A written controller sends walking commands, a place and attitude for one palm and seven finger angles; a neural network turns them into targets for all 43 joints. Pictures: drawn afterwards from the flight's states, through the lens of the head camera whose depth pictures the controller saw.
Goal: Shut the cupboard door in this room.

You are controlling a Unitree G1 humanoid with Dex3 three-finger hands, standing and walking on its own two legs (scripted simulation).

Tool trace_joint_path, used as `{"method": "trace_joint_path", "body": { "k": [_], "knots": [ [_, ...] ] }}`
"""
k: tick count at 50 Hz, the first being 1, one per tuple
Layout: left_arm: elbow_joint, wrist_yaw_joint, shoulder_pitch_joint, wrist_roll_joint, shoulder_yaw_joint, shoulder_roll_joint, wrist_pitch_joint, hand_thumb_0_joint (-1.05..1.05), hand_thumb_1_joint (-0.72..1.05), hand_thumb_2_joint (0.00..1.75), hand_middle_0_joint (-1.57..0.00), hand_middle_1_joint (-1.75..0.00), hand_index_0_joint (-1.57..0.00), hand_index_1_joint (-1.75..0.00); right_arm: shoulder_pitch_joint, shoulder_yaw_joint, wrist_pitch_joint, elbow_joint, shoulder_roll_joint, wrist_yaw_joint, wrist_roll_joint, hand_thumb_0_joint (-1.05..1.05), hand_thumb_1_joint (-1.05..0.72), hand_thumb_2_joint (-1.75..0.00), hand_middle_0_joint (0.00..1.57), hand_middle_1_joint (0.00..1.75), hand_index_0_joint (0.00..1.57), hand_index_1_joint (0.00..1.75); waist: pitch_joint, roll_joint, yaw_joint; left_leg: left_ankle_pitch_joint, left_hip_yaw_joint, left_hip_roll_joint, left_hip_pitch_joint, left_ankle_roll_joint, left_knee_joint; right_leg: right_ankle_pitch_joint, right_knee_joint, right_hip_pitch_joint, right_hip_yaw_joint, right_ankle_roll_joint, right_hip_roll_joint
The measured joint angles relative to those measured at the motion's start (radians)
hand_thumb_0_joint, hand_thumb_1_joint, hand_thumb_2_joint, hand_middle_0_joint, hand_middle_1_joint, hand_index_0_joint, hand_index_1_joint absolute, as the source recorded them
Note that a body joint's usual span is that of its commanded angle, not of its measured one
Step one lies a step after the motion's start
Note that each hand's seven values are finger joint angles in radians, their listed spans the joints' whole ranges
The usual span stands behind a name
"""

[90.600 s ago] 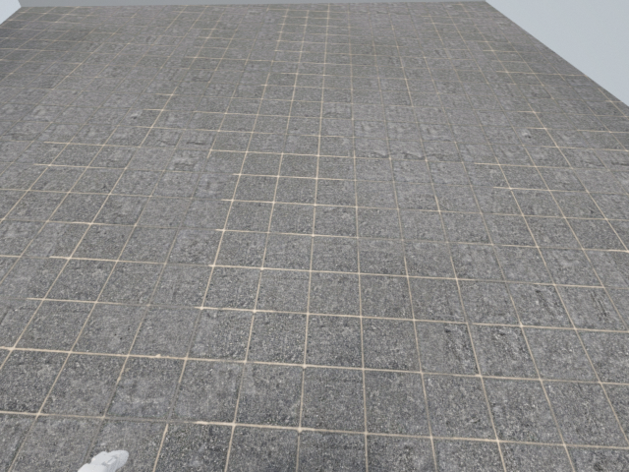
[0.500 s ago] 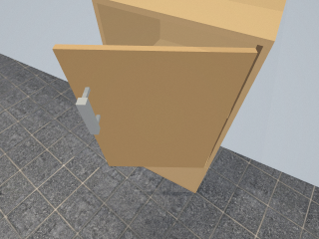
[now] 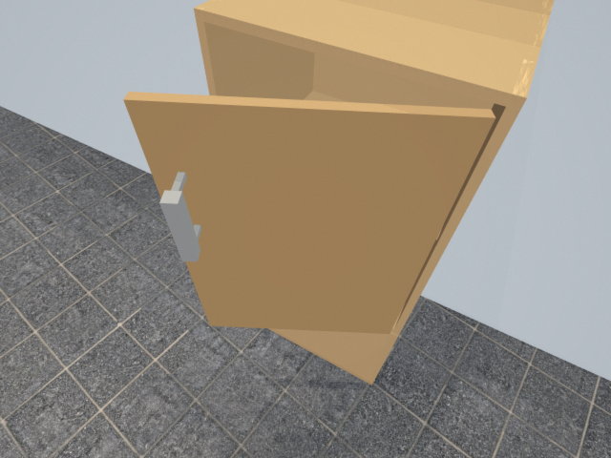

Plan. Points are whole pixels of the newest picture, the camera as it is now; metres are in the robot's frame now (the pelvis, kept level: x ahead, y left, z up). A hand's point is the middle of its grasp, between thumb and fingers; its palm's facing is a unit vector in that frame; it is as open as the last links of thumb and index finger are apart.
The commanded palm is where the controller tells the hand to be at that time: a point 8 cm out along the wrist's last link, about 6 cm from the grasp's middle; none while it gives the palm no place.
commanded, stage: come to a stop and stand still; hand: left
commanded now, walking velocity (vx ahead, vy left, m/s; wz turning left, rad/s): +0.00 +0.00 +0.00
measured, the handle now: (185, 217) +0.41 +0.21 +0.07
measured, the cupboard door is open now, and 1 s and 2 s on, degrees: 27 27 27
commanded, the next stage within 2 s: look again from close up in 0.56 s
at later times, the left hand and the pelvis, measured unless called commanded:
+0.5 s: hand out of the picture +0.02 +0.18 -0.18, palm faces +0.03 -0.98 -0.17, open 7.4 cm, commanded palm none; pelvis +0.04 +0.01 +0.00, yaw +0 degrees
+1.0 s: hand out of the picture +0.03 +0.20 -0.17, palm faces +0.02 -0.97 -0.22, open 7.4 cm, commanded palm none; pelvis +0.01 +0.02 +0.00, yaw +0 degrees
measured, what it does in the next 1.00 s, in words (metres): stands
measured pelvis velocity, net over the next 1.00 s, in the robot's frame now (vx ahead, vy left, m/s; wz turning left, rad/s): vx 0.01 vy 0.02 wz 0.00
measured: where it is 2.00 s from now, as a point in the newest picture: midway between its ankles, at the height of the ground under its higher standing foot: outside the picture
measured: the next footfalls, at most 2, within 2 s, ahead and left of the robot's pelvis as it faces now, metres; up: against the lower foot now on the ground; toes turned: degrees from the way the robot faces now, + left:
none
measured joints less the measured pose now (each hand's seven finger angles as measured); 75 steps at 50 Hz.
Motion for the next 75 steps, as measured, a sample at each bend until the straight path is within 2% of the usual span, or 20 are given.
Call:
{"method": "trace_joint_path", "body": {
  "k": [9,13,33,37,42,50,63,64,65,67,70,73,75],
  "knots": [
    [0.048,0.011,0.017,-0.006,-0.012,-0.033,-0.013,0.01,0.91,0.9,-0.19,-0.3,-0.2,-0.3,-0.04,0.01,-0.025,0.02,0.03,-0.013,0.011,0.0,-0.91,-0.9,0.2,0.3,0.2,0.3,0.017,0.001,0.0,-0.005,0.008,-0.015,0.039,0.012,-0.044,-0.003,-0.044,0.038,0.01,0.016,-0.013],
    [0.053,0.016,0.011,-0.004,-0.013,-0.039,-0.014,0.01,0.91,0.9,-0.19,-0.3,-0.2,-0.3,-0.063,0.009,-0.021,0.03,0.021,-0.023,0.005,0.02,-0.93,-0.9,0.2,0.3,0.2,0.3,0.01,0.001,0.005,-0.015,0.008,-0.021,0.055,0.016,-0.048,-0.012,-0.05,0.056,0.01,0.021,-0.018],
    [0.046,0.02,-0.023,-0.002,-0.003,0.001,-0.017,0.01,0.91,0.9,-0.19,-0.3,-0.2,-0.3,-0.118,-0.004,-0.026,0.016,-0.028,-0.026,0.007,0.01,-0.93,-0.9,0.2,0.3,0.2,0.3,0.005,-0.001,0.004,-0.015,0.005,-0.029,0.097,0.018,-0.078,-0.016,-0.074,0.095,0.007,0.024,-0.026],
    [0.023,0.034,-0.019,0.002,-0.011,-0.006,-0.04,0.01,0.91,0.9,-0.19,-0.3,-0.2,-0.3,-0.119,-0.009,-0.019,-0.036,-0.056,-0.01,0.007,0.01,-0.93,-0.9,0.2,0.3,0.2,0.3,0.0,0.038,-0.008,-0.055,-0.006,-0.009,0.028,0.017,0.021,-0.021,-0.04,0.059,-0.004,0.024,-0.009],
    [0.007,0.031,-0.014,-0.002,-0.017,-0.005,-0.037,0.01,0.91,0.9,-0.2,-0.3,-0.2,-0.3,-0.116,-0.01,-0.02,-0.072,-0.066,-0.012,0.006,0.01,-0.93,-0.9,0.2,0.3,0.19,0.3,-0.009,0.057,-0.016,-0.068,-0.003,-0.017,0.016,0.026,0.062,-0.044,0.015,0.041,-0.002,0.027,-0.018],
    [-0.012,0.021,-0.011,-0.002,-0.021,0.002,-0.012,0.01,0.91,0.9,-0.19,-0.3,-0.2,-0.3,-0.101,-0.002,-0.009,-0.075,-0.066,-0.003,0.006,0.01,-0.94,-0.9,0.2,0.3,0.2,0.3,-0.026,0.048,-0.008,-0.044,0.01,-0.029,0.031,0.032,0.038,-0.04,0.034,0.034,0.011,0.032,-0.031],
    [0.014,0.017,0.009,0.001,-0.024,-0.004,-0.014,0.01,0.91,0.9,-0.19,-0.3,-0.2,-0.3,-0.077,0.01,-0.011,-0.033,-0.044,0.004,0.012,0.01,-0.92,-0.9,0.2,0.3,0.2,0.3,0.005,0.03,-0.003,-0.005,0.004,-0.022,0.013,0.025,-0.002,-0.004,-0.009,0.018,0.004,0.028,-0.023],
    [-0.151,0.008,0.061,-0.024,0.023,-0.007,0.048,0.01,0.91,0.9,-0.2,-0.3,-0.2,-0.3,-0.064,0.013,-0.028,-0.07,-0.043,-0.006,0.015,0.01,-0.91,-0.9,0.2,0.3,0.2,0.3,0.014,0.025,-0.011,-0.012,-0.002,-0.02,-0.002,0.024,0.019,-0.006,0.003,0.009,-0.002,0.028,-0.021],
    [-0.353,0.02,0.125,-0.056,0.031,0.005,0.069,0.02,0.91,0.9,-0.2,-0.3,-0.2,-0.3,-0.037,0.019,-0.077,-0.116,-0.043,-0.028,0.027,0.01,-0.91,-0.9,0.2,0.3,0.2,0.3,0.013,0.015,-0.009,-0.018,-0.003,-0.022,-0.017,0.022,0.034,-0.015,0.029,-0.011,-0.004,0.025,-0.024],
    [-0.649,0.061,0.198,-0.113,0.025,0.032,0.009,0.02,0.92,0.9,-0.2,-0.3,-0.21,-0.3,0.002,0.019,-0.187,-0.166,-0.056,-0.053,0.046,0.01,-0.92,-0.9,0.2,0.3,0.2,0.3,-0.018,0.008,0.001,-0.025,-0.003,-0.031,-0.035,0.017,0.05,-0.039,0.073,-0.04,-0.004,0.022,-0.033],
    [-0.872,0.087,0.154,-0.153,0.021,0.03,-0.061,0.02,0.93,0.9,-0.22,-0.32,-0.22,-0.32,-0.003,-0.001,-0.266,-0.243,-0.105,-0.041,0.057,0.01,-0.92,-0.9,0.2,0.3,0.2,0.3,-0.067,0.045,-0.025,-0.038,-0.029,-0.041,-0.083,0.018,0.102,-0.063,0.116,-0.07,-0.033,0.024,-0.045],
    [-0.913,0.026,0.047,-0.172,0.057,0.014,-0.226,0.02,0.92,0.9,-0.25,-0.36,-0.25,-0.36,-0.069,-0.024,-0.298,-0.327,-0.138,-0.019,0.044,0.01,-0.91,-0.9,0.2,0.3,0.2,0.3,-0.12,0.067,-0.049,-0.065,-0.035,-0.037,-0.197,0.017,0.199,-0.091,0.208,-0.18,-0.041,0.019,-0.045],
    [-0.912,-0.066,0.013,-0.204,0.087,0.009,-0.36,0.01,0.92,0.9,-0.27,-0.39,-0.27,-0.39,-0.118,-0.04,-0.301,-0.385,-0.133,0.0,0.031,0.01,-0.91,-0.9,0.2,0.3,0.2,0.3,-0.154,0.044,-0.048,-0.092,-0.023,-0.027,-0.294,0.009,0.28,-0.121,0.301,-0.287,-0.029,0.011,-0.039]
  ]
}}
